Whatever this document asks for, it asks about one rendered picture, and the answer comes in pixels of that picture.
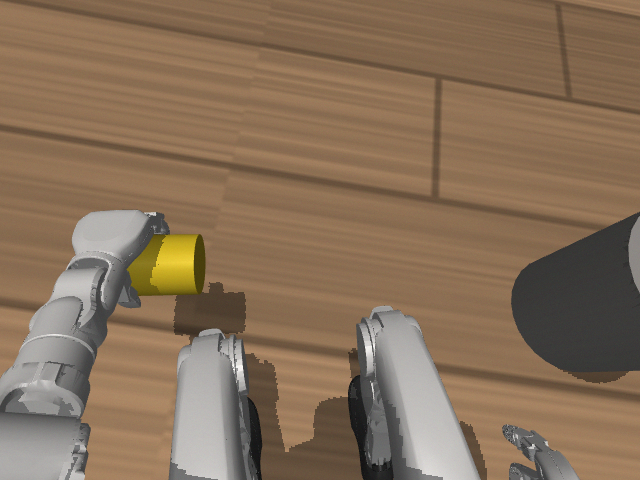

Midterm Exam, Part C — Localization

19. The left robot hand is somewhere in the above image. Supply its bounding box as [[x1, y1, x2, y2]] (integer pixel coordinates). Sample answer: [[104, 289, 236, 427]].
[[72, 210, 170, 308]]

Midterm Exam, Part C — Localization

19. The right robot foot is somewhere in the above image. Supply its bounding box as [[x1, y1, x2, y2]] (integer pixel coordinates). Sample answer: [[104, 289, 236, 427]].
[[348, 375, 394, 480]]

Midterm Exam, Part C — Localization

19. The left robot arm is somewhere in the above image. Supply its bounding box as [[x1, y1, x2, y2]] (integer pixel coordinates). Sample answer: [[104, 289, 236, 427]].
[[0, 251, 127, 480]]

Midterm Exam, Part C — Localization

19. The right robot hand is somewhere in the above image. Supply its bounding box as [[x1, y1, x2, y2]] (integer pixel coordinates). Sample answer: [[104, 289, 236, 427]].
[[502, 425, 580, 480]]

